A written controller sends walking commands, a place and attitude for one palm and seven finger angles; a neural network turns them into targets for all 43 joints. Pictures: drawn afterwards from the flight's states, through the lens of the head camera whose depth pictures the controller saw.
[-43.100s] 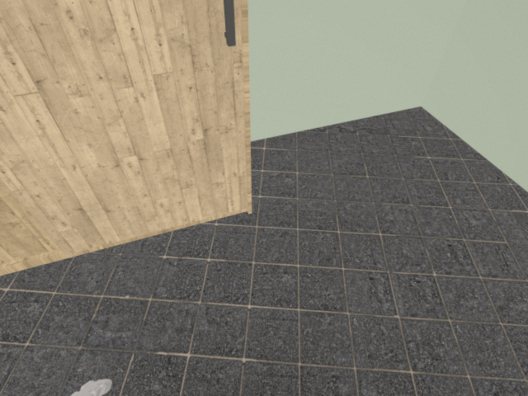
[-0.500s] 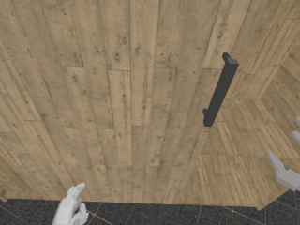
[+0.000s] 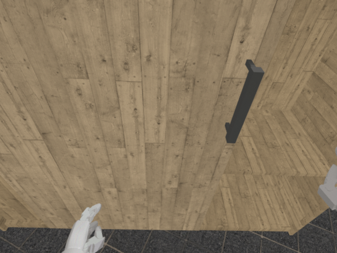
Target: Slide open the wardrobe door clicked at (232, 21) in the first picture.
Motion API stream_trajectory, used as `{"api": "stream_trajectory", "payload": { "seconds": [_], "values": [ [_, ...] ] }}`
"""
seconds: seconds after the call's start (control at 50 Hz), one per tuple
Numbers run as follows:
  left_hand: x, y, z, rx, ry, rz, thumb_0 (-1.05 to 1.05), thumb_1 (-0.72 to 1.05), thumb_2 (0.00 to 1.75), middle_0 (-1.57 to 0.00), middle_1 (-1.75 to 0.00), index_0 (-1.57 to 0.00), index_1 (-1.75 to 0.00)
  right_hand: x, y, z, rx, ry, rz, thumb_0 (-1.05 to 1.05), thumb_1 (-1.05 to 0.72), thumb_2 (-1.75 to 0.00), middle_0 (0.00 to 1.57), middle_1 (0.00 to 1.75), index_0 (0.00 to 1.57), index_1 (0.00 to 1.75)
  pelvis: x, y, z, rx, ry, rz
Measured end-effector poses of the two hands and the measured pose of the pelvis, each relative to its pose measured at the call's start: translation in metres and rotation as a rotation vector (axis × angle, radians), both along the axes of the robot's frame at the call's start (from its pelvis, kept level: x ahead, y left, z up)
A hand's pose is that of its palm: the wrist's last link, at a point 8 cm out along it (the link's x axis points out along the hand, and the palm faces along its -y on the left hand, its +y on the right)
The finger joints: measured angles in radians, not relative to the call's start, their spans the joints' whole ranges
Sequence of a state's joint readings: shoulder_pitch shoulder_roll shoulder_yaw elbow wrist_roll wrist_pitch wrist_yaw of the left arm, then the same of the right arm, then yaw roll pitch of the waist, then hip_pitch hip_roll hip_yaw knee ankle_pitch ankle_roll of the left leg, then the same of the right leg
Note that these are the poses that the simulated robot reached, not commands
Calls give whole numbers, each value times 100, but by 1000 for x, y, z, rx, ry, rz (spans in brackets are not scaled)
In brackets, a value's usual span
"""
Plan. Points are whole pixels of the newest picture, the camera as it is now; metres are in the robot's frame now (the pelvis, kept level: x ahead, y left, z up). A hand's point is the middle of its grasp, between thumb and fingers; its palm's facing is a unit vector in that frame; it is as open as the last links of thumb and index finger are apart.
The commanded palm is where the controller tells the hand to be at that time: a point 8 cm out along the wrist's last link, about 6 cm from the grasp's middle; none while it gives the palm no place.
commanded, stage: step back with the hand held close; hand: right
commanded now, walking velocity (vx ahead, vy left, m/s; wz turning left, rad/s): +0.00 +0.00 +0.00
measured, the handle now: (239, 104) +0.40 -0.17 +0.19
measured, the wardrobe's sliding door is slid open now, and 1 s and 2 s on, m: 0.54 0.54 0.54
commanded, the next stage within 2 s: stop stepping back and stand still in 1.02 s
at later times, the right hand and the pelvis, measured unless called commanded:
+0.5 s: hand (333, 210) +0.15 -0.26 +0.16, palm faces +0.38 +0.79 -0.49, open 7.4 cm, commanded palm +0.09 -0.31 +0.17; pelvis -0.05 -0.01 -0.01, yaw +1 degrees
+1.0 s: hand out of the picture +0.03 -0.29 +0.17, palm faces +0.56 +0.68 -0.46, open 7.4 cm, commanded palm -0.06 -0.32 +0.17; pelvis -0.15 +0.00 -0.03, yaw -9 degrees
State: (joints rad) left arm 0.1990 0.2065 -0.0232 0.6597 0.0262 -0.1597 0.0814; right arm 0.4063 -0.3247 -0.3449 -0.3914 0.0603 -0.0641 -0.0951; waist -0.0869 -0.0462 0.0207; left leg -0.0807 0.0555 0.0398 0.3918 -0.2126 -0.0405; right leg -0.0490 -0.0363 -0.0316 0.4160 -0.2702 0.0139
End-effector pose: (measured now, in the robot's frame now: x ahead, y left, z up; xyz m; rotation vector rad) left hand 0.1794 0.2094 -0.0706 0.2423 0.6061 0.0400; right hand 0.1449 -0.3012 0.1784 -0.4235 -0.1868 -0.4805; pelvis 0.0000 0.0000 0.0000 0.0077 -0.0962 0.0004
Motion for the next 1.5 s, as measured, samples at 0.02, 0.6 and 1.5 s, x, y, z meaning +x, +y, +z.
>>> {"api": "stream_trajectory", "payload": {
  "seconds": [0.02,0.6,1.5],
  "values": [
    [-1,1,0,1,3,2,2,90,90,-20,-30,-20,-30,0,0,0,-1,1,2,2,-88,-90,21,30,21,31,0,0,0,0,-1,0],
    [-93,20,-3,42,63,140,1,90,90,-20,-30,-20,-30,-60,-10,3,-168,-32,71,2,-89,-90,21,30,22,30,-75,-10,-10,-6,69,19],
    [-269,-23,16,12,57,2,1,90,90,-21,-30,-20,-30,-255,-24,14,-84,-113,-26,2,-89,-90,21,30,21,30,-245,-9,9,40,124,-80]
  ]
}}
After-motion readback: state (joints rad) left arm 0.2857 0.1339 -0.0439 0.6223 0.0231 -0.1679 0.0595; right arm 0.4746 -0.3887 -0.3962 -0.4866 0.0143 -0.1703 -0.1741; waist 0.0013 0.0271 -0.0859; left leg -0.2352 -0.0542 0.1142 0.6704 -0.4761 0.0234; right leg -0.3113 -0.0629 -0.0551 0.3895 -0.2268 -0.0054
